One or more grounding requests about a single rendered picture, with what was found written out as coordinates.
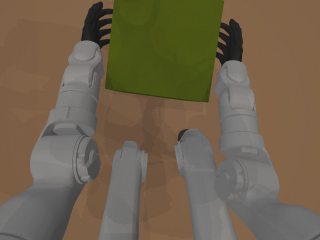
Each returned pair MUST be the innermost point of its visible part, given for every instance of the carton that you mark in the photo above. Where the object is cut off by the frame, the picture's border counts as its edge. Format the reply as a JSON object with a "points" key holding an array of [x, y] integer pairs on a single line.
{"points": [[164, 48]]}

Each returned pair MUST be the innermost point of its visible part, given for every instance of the right robot forearm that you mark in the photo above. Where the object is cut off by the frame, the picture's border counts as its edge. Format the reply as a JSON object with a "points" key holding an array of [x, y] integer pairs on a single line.
{"points": [[237, 115]]}

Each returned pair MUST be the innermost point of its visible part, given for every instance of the left robot forearm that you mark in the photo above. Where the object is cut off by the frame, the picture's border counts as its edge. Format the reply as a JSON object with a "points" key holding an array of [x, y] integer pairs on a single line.
{"points": [[75, 110]]}

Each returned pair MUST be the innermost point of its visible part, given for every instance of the right robot hand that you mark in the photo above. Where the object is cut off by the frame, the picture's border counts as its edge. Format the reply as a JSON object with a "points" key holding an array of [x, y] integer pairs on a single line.
{"points": [[233, 49]]}

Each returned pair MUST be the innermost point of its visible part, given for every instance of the robot left upper arm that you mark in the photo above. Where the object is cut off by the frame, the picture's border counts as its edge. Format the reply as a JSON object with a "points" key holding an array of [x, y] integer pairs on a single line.
{"points": [[61, 165]]}

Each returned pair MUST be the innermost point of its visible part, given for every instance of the left robot thigh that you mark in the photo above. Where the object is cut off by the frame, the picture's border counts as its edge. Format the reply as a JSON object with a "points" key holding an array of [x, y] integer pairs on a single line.
{"points": [[121, 214]]}

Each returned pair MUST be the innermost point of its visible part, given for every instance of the robot right shin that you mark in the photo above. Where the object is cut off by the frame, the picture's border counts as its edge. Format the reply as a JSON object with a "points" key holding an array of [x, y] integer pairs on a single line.
{"points": [[205, 141]]}

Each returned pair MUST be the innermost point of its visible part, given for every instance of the left robot hand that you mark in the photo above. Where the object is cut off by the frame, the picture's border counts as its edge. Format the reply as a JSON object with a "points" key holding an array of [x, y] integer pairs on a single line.
{"points": [[91, 30]]}

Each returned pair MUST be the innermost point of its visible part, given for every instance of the robot right upper arm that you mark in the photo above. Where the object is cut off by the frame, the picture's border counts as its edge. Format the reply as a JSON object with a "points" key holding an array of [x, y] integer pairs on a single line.
{"points": [[251, 189]]}

